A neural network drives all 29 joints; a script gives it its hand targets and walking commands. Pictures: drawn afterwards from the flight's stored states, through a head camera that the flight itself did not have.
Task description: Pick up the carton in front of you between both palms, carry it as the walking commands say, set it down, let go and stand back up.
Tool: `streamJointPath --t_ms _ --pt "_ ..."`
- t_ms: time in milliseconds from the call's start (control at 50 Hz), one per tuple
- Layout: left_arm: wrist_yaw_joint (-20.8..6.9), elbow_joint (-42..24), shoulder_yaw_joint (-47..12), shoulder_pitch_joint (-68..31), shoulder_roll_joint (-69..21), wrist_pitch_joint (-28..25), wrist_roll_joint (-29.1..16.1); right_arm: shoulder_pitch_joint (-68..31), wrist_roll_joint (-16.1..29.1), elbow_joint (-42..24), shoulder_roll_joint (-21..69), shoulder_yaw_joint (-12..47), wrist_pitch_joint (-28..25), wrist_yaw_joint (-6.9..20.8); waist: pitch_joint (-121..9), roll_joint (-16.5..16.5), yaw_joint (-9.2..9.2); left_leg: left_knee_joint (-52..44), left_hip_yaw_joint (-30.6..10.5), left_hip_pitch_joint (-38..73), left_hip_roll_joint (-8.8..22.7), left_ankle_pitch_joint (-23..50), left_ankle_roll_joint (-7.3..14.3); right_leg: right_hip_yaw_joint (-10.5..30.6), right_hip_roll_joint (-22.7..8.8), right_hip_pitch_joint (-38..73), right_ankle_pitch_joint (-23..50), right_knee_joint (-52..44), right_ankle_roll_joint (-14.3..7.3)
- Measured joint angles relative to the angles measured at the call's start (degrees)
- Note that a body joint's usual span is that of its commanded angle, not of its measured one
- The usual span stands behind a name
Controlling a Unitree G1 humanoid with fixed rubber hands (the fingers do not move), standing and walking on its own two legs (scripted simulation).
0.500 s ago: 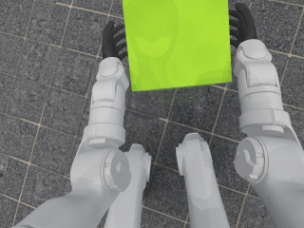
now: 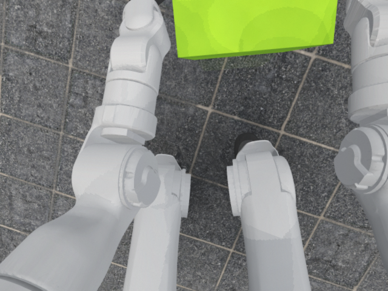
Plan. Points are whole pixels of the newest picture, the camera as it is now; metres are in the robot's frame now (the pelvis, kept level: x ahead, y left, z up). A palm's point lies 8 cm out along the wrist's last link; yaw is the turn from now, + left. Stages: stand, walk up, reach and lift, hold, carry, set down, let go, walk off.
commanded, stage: set down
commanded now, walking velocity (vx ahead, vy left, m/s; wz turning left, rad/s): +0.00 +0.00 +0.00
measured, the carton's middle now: out of the picture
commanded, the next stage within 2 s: none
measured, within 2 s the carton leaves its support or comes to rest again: rests again in 0.36 s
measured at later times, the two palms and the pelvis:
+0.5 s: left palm (144, 9) +0.55 +0.01 -0.20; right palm out of the picture +0.50 -0.30 -0.21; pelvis -0.01 +0.01 -0.03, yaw +1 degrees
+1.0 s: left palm (144, 8) +0.56 +0.01 -0.22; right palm out of the picture +0.51 -0.30 -0.22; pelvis -0.01 +0.01 -0.05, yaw +0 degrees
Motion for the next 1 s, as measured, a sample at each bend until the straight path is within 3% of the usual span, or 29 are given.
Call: streamJointPath --t_ms 180,480,680,1000 --pt "0.0 2.9 -5.7 -1.8 3.5 -1.3 -4.3 -1.6 3.1 2.1 -1.6 0.6 -1.3 0.8 3.3 0.3 -1.17 3.2 0.0 -0.9 0.0 -0.5 0.3 -1.6 -2.1 0.0 -1.6 3.1 -0.8" --pt "-1.9 8.5 -9.0 -5.9 5.8 -1.4 -6.5 -3.3 3.4 5.9 -4.0 -0.9 -1.8 3.8 8.2 1.6 -0.97 7.2 0.0 -1.7 -0.4 1.0 1.0 -2.9 -4.1 1.0 -1.2 5.9 -0.6" --pt "-4.0 11.1 -7.9 -8.8 6.1 -2.2 -4.5 -5.5 1.9 8.4 -4.9 -2.4 -2.7 6.0 9.9 1.2 -0.96 8.9 0.2 -2.1 0.0 1.1 1.2 -3.5 -4.9 0.9 -1.3 7.4 -1.0" --pt "-7.5 9.8 -4.5 -8.5 5.2 -4.0 -0.9 -5.0 -0.2 7.9 -5.3 -6.4 -4.9 9.4 11.7 0.9 -0.70 11.0 0.6 -2.0 0.9 0.3 1.8 -3.8 -5.3 1.2 -2.1 9.3 -1.1"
